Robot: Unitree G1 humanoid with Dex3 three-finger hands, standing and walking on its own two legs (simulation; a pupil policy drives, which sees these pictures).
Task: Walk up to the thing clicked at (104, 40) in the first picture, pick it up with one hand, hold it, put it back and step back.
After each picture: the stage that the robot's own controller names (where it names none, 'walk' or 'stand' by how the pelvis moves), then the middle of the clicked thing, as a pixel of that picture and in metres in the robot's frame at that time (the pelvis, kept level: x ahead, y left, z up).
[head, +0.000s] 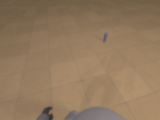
stand; (105, 37) +1.84 -0.33 -0.65
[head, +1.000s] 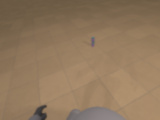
walk; (92, 41) +1.74 +0.06 -0.63
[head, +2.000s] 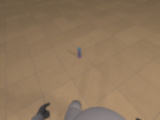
walk; (79, 53) +1.17 +0.27 -0.65
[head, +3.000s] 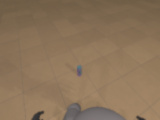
walk; (79, 71) +0.71 +0.19 -0.63
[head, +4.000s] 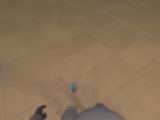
walk; (73, 88) +0.43 +0.17 -0.63
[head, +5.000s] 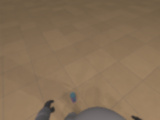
stand; (73, 97) +0.34 +0.19 -0.65
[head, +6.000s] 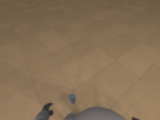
stand; (72, 99) +0.32 +0.20 -0.65
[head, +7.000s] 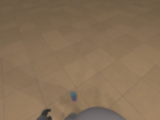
stand; (73, 96) +0.35 +0.20 -0.66
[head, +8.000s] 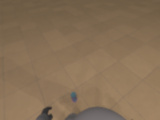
stand; (74, 97) +0.35 +0.19 -0.66
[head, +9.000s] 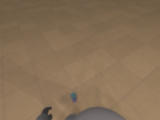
stand; (74, 97) +0.34 +0.19 -0.66
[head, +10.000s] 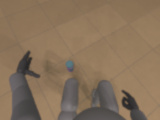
go down; (70, 67) +0.42 +0.17 -0.39
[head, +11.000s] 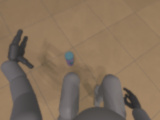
go down; (69, 59) +0.45 +0.17 -0.28
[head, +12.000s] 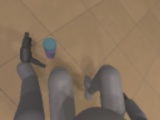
close in; (50, 50) +0.45 +0.21 -0.18
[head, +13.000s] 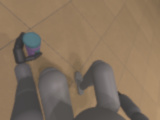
close; (33, 48) +0.45 +0.24 -0.17
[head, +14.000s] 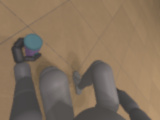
lift; (32, 49) +0.43 +0.24 -0.17
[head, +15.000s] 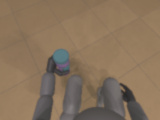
lift; (63, 65) +0.34 +0.19 -0.01
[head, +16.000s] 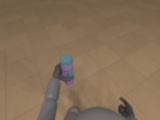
hold; (68, 72) +0.31 +0.16 +0.06
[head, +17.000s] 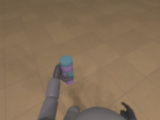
hold; (68, 72) +0.31 +0.16 +0.04
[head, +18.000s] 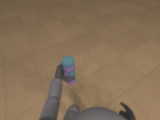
crouch; (69, 72) +0.32 +0.15 +0.03
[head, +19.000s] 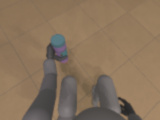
crouch; (61, 51) +0.45 +0.17 -0.04
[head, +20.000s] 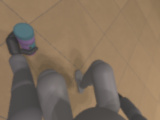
lower; (27, 43) +0.47 +0.24 -0.18
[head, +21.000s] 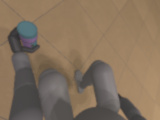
lower; (29, 41) +0.47 +0.25 -0.17
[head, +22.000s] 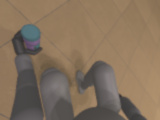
lower; (32, 43) +0.46 +0.24 -0.17
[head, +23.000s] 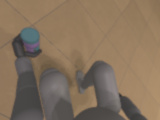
lower; (32, 46) +0.45 +0.24 -0.17
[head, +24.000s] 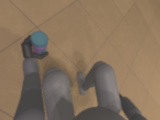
loosen; (39, 47) +0.44 +0.22 -0.16
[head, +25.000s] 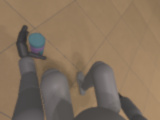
withdraw; (37, 48) +0.45 +0.23 -0.18
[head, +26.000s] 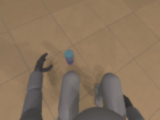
walk; (69, 58) +0.46 +0.17 -0.26
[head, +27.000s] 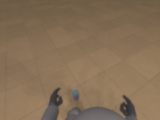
stand; (75, 95) +0.37 +0.15 -0.59
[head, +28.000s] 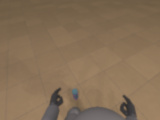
stand; (75, 94) +0.38 +0.16 -0.60
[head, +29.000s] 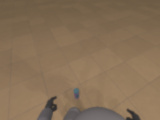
stand; (76, 93) +0.38 +0.15 -0.62
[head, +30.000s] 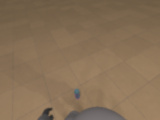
walk; (77, 94) +0.39 +0.16 -0.65
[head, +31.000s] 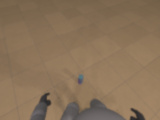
walk; (80, 79) +0.49 +0.08 -0.64
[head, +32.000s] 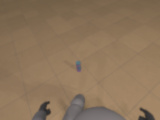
walk; (78, 66) +0.74 +0.22 -0.62
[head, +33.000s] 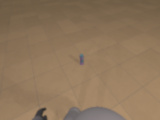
stand; (81, 59) +1.02 +0.18 -0.63
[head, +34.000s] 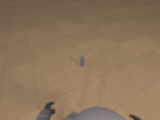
stand; (82, 61) +1.00 +0.15 -0.66
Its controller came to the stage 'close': yes
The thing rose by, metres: 0.69
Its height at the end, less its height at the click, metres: +0.00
